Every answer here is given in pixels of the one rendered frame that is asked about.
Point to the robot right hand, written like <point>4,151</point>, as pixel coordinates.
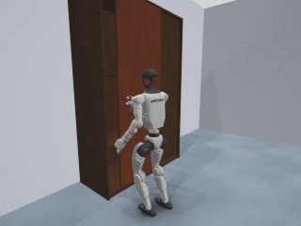
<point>129,103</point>

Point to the left robot forearm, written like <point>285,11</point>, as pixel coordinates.
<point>130,132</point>

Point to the robot left upper arm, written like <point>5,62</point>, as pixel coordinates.
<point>137,101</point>

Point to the robot right thigh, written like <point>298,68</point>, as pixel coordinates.
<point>155,157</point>

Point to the robot left hand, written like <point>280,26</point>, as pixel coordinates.
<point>119,146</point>

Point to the robot right upper arm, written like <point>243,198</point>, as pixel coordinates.
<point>166,96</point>

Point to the wardrobe door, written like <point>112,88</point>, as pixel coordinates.
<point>138,48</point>
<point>169,77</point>

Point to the humanoid robot torso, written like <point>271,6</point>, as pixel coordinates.
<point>153,117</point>

